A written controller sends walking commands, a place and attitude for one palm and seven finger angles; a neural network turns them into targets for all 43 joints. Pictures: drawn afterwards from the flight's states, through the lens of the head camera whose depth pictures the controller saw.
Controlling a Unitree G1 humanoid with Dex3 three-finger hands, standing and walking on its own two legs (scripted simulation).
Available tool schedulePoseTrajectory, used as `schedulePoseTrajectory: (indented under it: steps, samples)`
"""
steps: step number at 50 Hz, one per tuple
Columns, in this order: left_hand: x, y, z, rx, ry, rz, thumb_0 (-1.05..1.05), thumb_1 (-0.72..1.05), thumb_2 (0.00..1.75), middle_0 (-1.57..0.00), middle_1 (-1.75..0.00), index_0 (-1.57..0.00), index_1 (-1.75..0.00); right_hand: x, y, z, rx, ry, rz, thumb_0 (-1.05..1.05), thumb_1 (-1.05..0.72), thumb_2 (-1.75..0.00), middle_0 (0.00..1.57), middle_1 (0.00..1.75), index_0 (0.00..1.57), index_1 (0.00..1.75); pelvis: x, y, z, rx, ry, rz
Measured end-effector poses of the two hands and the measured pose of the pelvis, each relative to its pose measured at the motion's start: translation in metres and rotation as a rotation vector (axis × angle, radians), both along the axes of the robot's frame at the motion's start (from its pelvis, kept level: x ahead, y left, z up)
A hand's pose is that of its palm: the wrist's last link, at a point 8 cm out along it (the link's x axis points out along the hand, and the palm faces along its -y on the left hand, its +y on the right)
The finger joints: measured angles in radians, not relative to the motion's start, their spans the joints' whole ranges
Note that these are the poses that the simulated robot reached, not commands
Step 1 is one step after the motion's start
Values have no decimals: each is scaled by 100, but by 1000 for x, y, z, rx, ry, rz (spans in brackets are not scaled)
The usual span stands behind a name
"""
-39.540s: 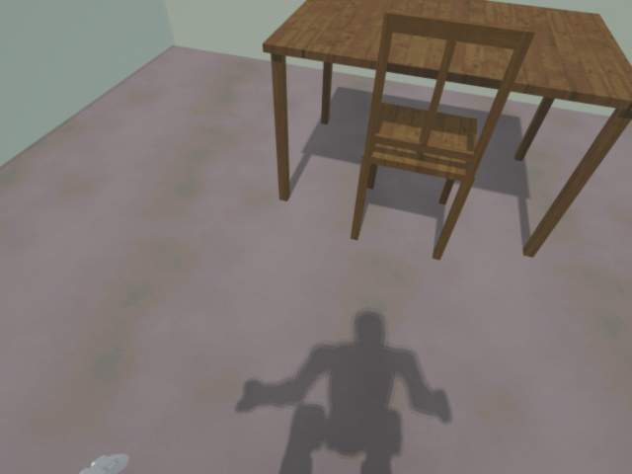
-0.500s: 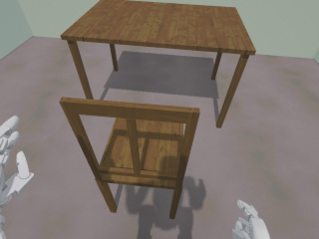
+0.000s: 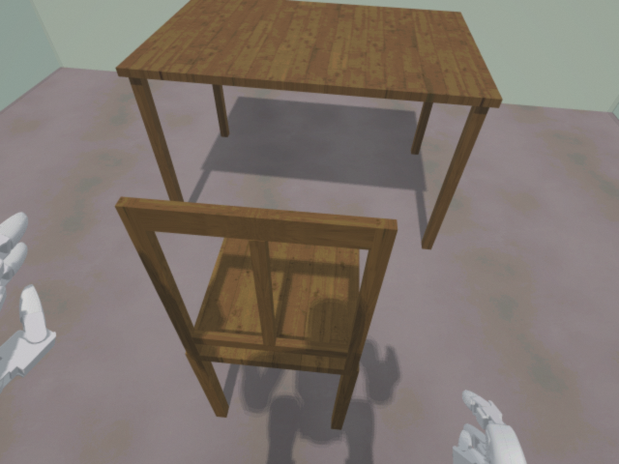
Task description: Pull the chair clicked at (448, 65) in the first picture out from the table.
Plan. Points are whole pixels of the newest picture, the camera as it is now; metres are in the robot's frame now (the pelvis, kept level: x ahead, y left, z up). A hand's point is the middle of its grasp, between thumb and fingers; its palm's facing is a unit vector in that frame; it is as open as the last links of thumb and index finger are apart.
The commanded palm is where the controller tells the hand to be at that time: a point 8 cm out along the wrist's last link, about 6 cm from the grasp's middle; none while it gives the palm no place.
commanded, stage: stop stepping back and stand still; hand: left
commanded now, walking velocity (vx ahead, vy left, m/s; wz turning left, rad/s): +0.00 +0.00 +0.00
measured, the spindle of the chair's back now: (265, 297) +0.40 +0.11 -0.08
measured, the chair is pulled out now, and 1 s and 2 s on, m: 0.64 0.64 0.64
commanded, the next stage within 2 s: let the arm hang, fingers relaxed in 0.04 s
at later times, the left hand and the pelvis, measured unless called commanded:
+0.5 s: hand out of the picture +0.02 +0.17 -0.17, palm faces +0.05 -0.98 -0.18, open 6.8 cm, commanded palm none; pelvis -0.02 -0.01 +0.00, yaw +0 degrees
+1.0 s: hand out of the picture -0.01 +0.15 -0.17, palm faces -0.02 -0.98 -0.21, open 7.3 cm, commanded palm none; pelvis -0.02 -0.02 +0.00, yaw -2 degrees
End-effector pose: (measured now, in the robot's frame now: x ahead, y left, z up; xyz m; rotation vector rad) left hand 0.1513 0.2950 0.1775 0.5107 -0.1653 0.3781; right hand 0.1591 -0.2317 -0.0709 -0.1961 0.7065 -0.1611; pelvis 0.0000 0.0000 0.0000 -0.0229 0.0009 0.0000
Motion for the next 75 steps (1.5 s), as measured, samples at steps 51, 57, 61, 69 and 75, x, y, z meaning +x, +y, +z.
schedulePoseTrajectory:
  steps: [51, 57, 61, 69, 75]
  samples:
    - [-167, -96, -317, -519, 1483, 185, 2, 94, 90, -20, -30, -20, -30, -212, 13, -84, 160, 711, -118, 0, -91, -90, 20, 30, 20, 30, -18, -19, -1, 23, -16, -28]
    - [-167, -98, -318, -526, 1483, 187, 2, 94, 90, -20, -30, -20, -30, -210, 14, -84, 161, 714, -119, 0, -91, -90, 20, 30, 20, 30, -16, -20, 0, 22, -16, -28]
    - [-170, -99, -318, -535, 1496, 190, 2, 94, 90, -20, -30, -20, -30, -211, 14, -83, 158, 724, -121, 0, -91, -90, 20, 30, 20, 30, -16, -19, 0, 21, -15, -28]
    - [-176, -103, -320, -554, 1518, 192, 1, 93, 90, -20, -30, -20, -30, -215, 13, -81, 147, 742, -130, 0, -91, -90, 20, 30, 20, 30, -13, -17, 0, 21, -15, -28]
    - [-178, -104, -322, -563, 1527, 187, 1, 92, 90, -20, -30, -20, -30, -217, 15, -80, 143, 748, -135, 0, -91, -90, 20, 30, 20, 30, -12, -16, 0, 20, -16, -28]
